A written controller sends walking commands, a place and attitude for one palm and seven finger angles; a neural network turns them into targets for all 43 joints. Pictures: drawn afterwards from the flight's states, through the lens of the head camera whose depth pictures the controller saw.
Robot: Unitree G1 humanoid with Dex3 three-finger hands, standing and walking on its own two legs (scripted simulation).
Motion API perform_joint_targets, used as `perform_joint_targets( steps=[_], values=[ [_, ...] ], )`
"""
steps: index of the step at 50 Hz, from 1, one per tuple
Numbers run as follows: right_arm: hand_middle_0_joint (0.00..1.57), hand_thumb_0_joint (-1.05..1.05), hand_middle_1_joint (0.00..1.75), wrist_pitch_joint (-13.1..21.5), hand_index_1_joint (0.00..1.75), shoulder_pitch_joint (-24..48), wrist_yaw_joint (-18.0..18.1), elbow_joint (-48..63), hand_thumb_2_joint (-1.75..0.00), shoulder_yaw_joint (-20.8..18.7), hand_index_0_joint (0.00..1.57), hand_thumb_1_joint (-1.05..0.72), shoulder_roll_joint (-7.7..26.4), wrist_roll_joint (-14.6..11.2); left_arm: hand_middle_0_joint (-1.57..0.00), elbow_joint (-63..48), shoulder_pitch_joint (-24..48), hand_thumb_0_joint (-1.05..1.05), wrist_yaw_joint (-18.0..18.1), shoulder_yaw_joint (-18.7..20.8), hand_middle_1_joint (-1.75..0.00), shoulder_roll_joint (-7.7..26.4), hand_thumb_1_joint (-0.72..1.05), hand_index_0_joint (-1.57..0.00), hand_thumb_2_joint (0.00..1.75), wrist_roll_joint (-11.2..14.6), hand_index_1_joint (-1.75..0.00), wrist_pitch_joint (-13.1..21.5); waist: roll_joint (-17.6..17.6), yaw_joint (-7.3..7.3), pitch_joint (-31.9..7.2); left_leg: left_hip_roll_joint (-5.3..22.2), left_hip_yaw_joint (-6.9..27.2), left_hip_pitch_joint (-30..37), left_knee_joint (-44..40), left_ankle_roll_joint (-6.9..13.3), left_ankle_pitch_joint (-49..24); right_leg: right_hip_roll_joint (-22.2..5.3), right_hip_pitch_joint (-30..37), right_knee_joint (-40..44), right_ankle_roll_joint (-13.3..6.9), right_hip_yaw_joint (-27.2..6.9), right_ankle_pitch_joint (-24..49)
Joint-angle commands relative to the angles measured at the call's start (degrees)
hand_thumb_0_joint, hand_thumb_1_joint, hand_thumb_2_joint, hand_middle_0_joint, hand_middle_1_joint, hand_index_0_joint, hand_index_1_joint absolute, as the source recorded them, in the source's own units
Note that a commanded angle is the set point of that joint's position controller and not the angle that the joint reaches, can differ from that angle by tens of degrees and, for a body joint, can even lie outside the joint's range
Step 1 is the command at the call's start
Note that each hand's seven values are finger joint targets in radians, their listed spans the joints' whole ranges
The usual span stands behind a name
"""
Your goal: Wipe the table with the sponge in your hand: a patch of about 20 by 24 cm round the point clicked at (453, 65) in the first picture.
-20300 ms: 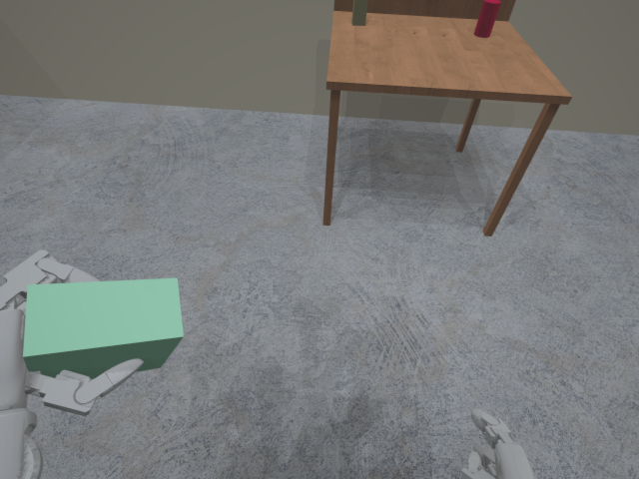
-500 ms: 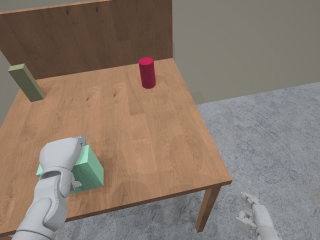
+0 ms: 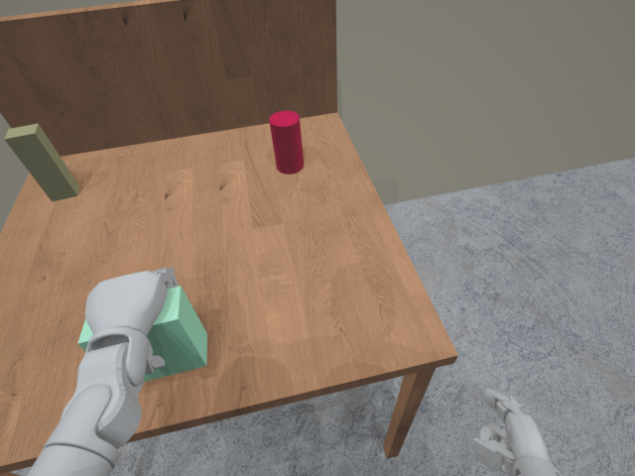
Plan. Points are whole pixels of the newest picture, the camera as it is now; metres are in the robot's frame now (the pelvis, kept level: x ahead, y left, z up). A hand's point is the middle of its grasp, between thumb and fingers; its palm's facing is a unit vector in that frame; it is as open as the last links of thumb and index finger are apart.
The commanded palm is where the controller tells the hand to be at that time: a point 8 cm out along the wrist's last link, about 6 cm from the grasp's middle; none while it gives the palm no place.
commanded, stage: move the sponge above the wiping area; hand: left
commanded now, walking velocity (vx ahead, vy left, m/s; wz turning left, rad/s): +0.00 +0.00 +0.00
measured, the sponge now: (155, 345) +0.26 +0.28 -0.01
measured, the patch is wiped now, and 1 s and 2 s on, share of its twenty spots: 0.00 0.00 0.00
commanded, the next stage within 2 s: lower the sponge onto the table in 0.40 s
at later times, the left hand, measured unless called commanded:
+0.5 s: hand (149, 327) +0.27 +0.27 +0.04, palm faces -0.06 -0.09 -0.99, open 9.9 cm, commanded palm +0.25 +0.27 +0.10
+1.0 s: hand (140, 334) +0.26 +0.28 +0.03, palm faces -0.09 -0.10 -0.99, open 9.9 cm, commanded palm +0.25 +0.28 +0.09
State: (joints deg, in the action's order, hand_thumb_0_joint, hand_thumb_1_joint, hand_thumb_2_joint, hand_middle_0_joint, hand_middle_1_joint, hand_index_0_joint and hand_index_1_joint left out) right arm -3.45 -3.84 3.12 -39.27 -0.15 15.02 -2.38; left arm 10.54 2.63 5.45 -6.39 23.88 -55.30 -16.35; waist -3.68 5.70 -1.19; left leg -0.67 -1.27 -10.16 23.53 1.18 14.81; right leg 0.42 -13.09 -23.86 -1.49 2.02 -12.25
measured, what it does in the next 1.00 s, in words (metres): stands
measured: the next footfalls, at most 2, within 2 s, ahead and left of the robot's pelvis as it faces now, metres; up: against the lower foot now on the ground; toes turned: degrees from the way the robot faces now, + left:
none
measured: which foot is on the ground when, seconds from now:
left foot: down 0.00-1.00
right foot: down 0.00-1.00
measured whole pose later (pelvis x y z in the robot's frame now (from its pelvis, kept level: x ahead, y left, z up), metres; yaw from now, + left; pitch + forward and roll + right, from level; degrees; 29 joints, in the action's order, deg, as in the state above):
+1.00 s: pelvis +0.00 +0.00 +0.00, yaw +0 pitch +1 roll +0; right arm -4.3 -3.6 2.9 -39.2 0.1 15.1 -2.6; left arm 11.0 0.8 5.4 -5.4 24.0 -54.7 -17.0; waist -3.7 5.6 -1.3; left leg -0.5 -1.3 -9.7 23.4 1.2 14.8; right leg 0.6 -12.6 -23.6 -1.5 1.9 -12.1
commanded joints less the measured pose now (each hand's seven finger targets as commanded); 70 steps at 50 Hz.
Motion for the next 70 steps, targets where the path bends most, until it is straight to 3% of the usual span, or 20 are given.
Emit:
perform_joint_targets(
  steps=[1, 5, 9, 20, 21, 25, 26, 30, 33, 35, 36, 40, 41, 45, 46, 54, 57, 60, 68, 70],
  values=[
    [0.20, 0.00, 0.30, 3.5, 0.30, 9.3, 0.5, 9.2, -0.90, -2.1, 0.20, -0.90, 6.4, -0.1, -1.20, -13.9, 15.8, 0.00, 3.5, 6.1, -1.60, 11.5, 0.10, -1.20, 1.30, -1.7, -1.60, 1.1, 0.3, -0.04, -15.1, -0.2, 3.8, 3.1, -1.4, 1.0, -19.7, 0.0, 7.6, 1.0, -3.2, -4.0, 14.4],
    [0.20, 0.00, 0.30, 2.9, 0.30, 10.4, 0.5, 8.7, -0.90, -1.8, 0.20, -0.90, 6.7, -0.4, -1.20, -11.8, 15.4, 0.00, 4.1, 9.7, -1.60, 15.0, 0.10, -1.20, 1.30, -1.6, -1.60, -0.3, 1.3, 0.68, -13.6, -0.5, 4.4, 2.1, -2.4, 0.7, -17.1, 0.2, 7.7, 1.7, -3.5, -5.5, 12.4],
    [0.20, 0.00, 0.30, 2.7, 0.30, 10.3, 0.4, 8.8, -0.90, -1.7, 0.20, -0.90, 6.5, -0.5, -1.20, -10.9, 17.2, 0.00, 3.5, 5.3, -1.60, 11.1, 0.10, -1.20, 1.30, -1.8, -1.60, -1.1, 1.5, 0.12, -13.5, -0.4, 3.9, 2.2, -2.4, 0.9, -17.5, -0.3, 7.3, 1.7, -3.2, -4.1, 12.8],
    [0.20, 0.00, 0.30, 2.4, 0.30, 11.1, -0.3, 9.6, -0.90, -1.7, 0.20, -0.90, 6.5, -0.1, -1.20, -15.1, 11.9, 0.00, 2.9, 8.1, -1.60, 13.0, 0.10, -1.20, 1.30, -1.8, -1.60, -0.5, 0.9, 1.05, -14.1, -0.4, 4.7, 2.9, -2.2, 0.6, -20.0, 0.2, 8.8, 1.3, -3.6, -5.8, 15.5],
    [0.20, 0.00, 0.30, 2.5, 0.30, 10.7, -0.2, 9.9, -0.90, -1.7, 0.20, -0.90, 6.1, -0.2, -1.20, -15.4, 12.6, 0.00, 2.8, 5.5, -1.60, 10.1, 0.10, -1.20, 1.30, -1.4, -1.60, -0.5, 1.3, 0.37, -13.8, -0.3, 3.9, 2.9, -2.0, 1.0, -19.7, -0.1, 8.7, 1.3, -3.2, -4.4, 15.5],
    [0.20, 0.00, 0.30, 2.2, 0.30, 11.3, 0.4, 8.8, -0.90, -1.5, 0.20, -0.90, 6.7, -0.4, -1.20, -13.0, 15.1, 0.00, 3.3, 9.5, -1.60, 15.0, 0.10, -1.20, 1.30, -1.3, -1.60, -1.1, 2.8, 0.42, -11.8, -0.7, 4.3, 2.0, -2.6, 1.0, -15.7, 0.3, 7.6, 2.5, -3.4, -6.4, 12.0],
    [0.20, 0.00, 0.30, 2.4, 0.30, 11.0, 0.6, 9.4, -0.90, -1.3, 0.20, -0.90, 6.2, -0.5, -1.20, -13.8, 17.1, 0.00, 3.0, 5.6, -1.60, 11.1, 0.10, -1.20, 1.30, -1.1, -1.60, -0.9, 2.8, -0.42, -12.9, -0.7, 3.5, 2.1, -2.5, 1.3, -15.7, -0.1, 8.0, 2.1, -2.9, -4.4, 12.1],
    [0.20, 0.00, 0.30, 2.8, 0.30, 11.1, 0.6, 8.9, -0.90, -1.5, 0.20, -0.90, 6.4, -0.3, -1.20, -13.8, 17.7, 0.00, 3.0, 6.7, -1.60, 12.7, 0.10, -1.20, 1.30, -1.6, -1.60, 0.0, -0.4, 0.01, -13.7, -0.8, 4.2, 3.7, -2.2, 1.0, -17.1, 0.3, 7.2, 2.2, -3.5, -5.5, 12.6],
    [0.20, 0.00, 0.30, 3.1, 0.30, 9.9, 0.6, 8.8, -0.90, -1.7, 0.20, -0.90, 6.1, -0.1, -1.20, -12.7, 16.8, 0.00, 2.7, 4.8, -1.60, 10.7, 0.10, -1.20, 1.30, -1.6, -1.60, 0.8, 1.1, -0.21, -14.2, -0.7, 3.9, 3.3, -1.8, 1.1, -18.2, 0.0, 7.6, 1.9, -3.2, -4.4, 14.1],
    [0.20, 0.00, 0.30, 2.8, 0.30, 10.4, 0.4, 8.7, -0.90, -1.8, 0.20, -0.90, 6.6, -0.2, -1.20, -12.5, 15.4, 0.00, 2.9, 8.1, -1.60, 13.6, 0.10, -1.20, 1.30, -1.5, -1.60, 0.6, 1.4, 0.34, -13.9, -0.8, 4.3, 2.9, -2.1, 0.9, -18.0, 0.4, 8.2, 2.1, -3.5, -5.7, 14.1],
    [0.20, 0.00, 0.30, 2.8, 0.30, 10.1, 0.4, 9.3, -0.90, -1.7, 0.20, -0.90, 6.1, -0.3, -1.20, -13.4, 15.2, 0.00, 2.7, 5.1, -1.60, 10.2, 0.10, -1.20, 1.30, -1.2, -1.60, 0.6, 1.1, 0.00, -14.8, -0.7, 3.5, 2.9, -1.9, 1.2, -18.8, -0.1, 9.0, 1.6, -3.1, -4.2, 15.4],
    [0.20, 0.00, 0.30, 2.2, 0.30, 10.6, 0.1, 8.8, -0.90, -1.8, 0.20, -0.90, 7.1, -0.2, -1.20, -12.2, 12.0, 0.00, 3.1, 11.5, -1.60, 16.5, 0.10, -1.20, 1.30, -1.4, -1.60, -0.3, 2.5, 1.22, -14.3, -0.9, 4.2, 1.9, -2.2, 0.9, -19.2, 0.0, 10.4, 1.5, -3.5, -6.3, 17.0],
    [0.20, 0.00, 0.30, 2.2, 0.30, 10.8, 0.1, 9.6, -0.90, -1.7, 0.20, -0.90, 6.4, -0.2, -1.20, -14.1, 12.5, 0.00, 2.9, 7.4, -1.60, 12.1, 0.10, -1.20, 1.30, -1.4, -1.60, -0.3, 1.4, 0.71, -15.1, -0.8, 3.4, 2.0, -2.0, 1.0, -20.0, -0.4, 10.7, 1.1, -3.1, -4.7, 17.7],
    [0.20, 0.00, 0.30, 2.1, 0.30, 10.5, -0.1, 9.1, -0.90, -1.8, 0.20, -0.90, 7.0, -0.4, -1.20, -11.2, 9.1, 0.00, 2.9, 10.2, -1.60, 14.2, 0.10, -1.20, 1.30, -0.6, -1.60, -0.9, 3.3, 0.74, -12.0, -0.7, 4.2, 1.0, -2.3, 0.9, -17.4, 0.2, 8.8, 1.8, -3.2, -6.0, 15.3],
    [0.20, 0.00, 0.30, 2.0, 0.30, 10.3, 0.2, 9.4, -0.90, -1.6, 0.20, -0.90, 6.7, -0.5, -1.20, -11.3, 11.8, 0.00, 2.5, 6.7, -1.60, 11.2, 0.10, -1.20, 1.30, -0.6, -1.60, -0.9, 3.4, -0.28, -11.7, -0.8, 3.3, 0.5, -2.1, 1.3, -16.4, -0.1, 8.3, 1.9, -2.8, -4.7, 14.4],
    [0.20, 0.00, 0.30, 3.6, 0.30, 7.9, 0.9, 8.2, -0.90, -2.8, 0.20, -0.90, 6.4, 0.2, -1.20, -11.8, 16.5, 0.00, 4.2, 6.8, -1.60, 12.1, 0.10, -1.20, 1.30, -2.3, -1.60, 4.5, -1.3, -0.51, -15.0, -0.6, 3.7, 2.8, -0.6, 1.2, -17.5, 0.1, 5.7, 1.3, -3.3, -4.8, 13.3],
    [0.20, 0.00, 0.30, 3.8, 0.30, 7.8, 0.8, 8.1, -0.90, -2.8, 0.20, -0.90, 6.2, 0.0, -1.20, -10.4, 16.7, 0.00, 5.4, 5.5, -1.60, 10.1, 0.10, -1.20, 1.30, -2.2, -1.60, 4.6, 0.3, -1.03, -13.7, -0.2, 3.9, 1.8, -0.8, 0.9, -16.5, 0.2, 4.4, 1.1, -3.2, -4.2, 12.0],
    [0.20, 0.00, 0.30, 3.1, 0.30, 8.3, 0.6, 7.7, -0.90, -2.9, 0.20, -0.90, 7.1, -0.3, -1.20, -6.9, 13.1, 0.00, 6.4, 10.6, -1.60, 14.1, 0.10, -1.20, 1.30, -2.0, -1.60, 2.9, 1.3, 0.40, -13.8, -0.4, 4.0, 0.4, -1.4, 0.6, -16.1, 0.3, 6.0, 1.1, -3.4, -5.0, 12.3],
    [0.20, 0.00, 0.30, 2.8, 0.30, 7.9, 0.4, 8.2, -0.90, -3.0, 0.20, -0.90, 6.8, -0.2, -1.20, -5.8, 13.2, 0.00, 6.2, 6.2, -1.60, 10.0, 0.10, -1.20, 1.30, -2.2, -1.60, 1.7, 1.6, -0.40, -14.3, -0.2, 3.8, 0.3, -0.5, 1.0, -17.0, -0.1, 5.4, 0.4, -3.1, -3.8, 13.4],
    [0.20, 0.00, 0.30, 2.6, 0.30, 7.9, 0.5, 7.9, -0.90, -2.9, 0.20, -0.90, 7.2, -0.3, -1.20, -5.3, 14.4, 0.00, 6.3, 8.6, -1.60, 12.5, 0.10, -1.20, 1.30, -2.2, -1.60, 1.9, 1.4, -0.47, -13.4, -0.3, 4.5, -0.2, -0.8, 0.8, -15.6, 0.4, 4.6, 0.5, -3.3, -4.7, 11.5]
  ],
)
